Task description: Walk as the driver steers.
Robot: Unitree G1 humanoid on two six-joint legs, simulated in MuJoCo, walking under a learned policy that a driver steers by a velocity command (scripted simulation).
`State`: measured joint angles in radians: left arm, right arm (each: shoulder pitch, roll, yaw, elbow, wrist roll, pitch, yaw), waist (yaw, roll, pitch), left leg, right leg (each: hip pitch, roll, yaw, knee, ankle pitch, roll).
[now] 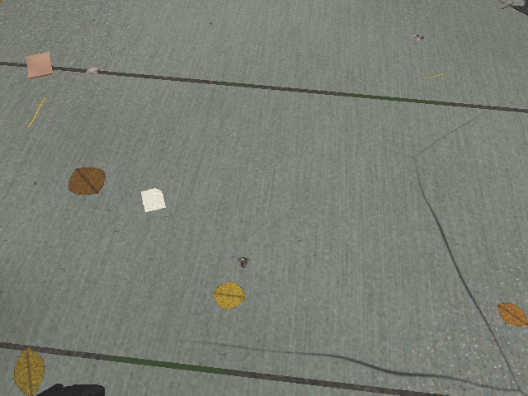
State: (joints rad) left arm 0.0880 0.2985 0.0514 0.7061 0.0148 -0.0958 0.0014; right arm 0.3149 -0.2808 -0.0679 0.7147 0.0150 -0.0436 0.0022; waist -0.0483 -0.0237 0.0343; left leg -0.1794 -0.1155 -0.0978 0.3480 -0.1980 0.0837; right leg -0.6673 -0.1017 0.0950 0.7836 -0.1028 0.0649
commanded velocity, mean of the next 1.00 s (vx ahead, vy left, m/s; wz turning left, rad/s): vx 0.50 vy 0.00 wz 0.59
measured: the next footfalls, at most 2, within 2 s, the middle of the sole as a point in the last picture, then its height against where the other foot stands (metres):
right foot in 0.18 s outside the picture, level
left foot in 0.70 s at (184, 390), level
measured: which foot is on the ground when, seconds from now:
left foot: down 0.00-0.18, up 0.20-0.68, down 0.70-1.00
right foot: up 0.00-0.16, down 0.18-0.72, up 0.74-1.00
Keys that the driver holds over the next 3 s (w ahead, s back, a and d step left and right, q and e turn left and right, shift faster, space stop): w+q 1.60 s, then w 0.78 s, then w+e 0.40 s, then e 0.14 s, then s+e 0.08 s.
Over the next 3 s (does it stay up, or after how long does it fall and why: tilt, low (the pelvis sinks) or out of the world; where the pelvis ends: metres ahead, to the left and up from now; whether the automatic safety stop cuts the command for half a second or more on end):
stays up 1.11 0.98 0.00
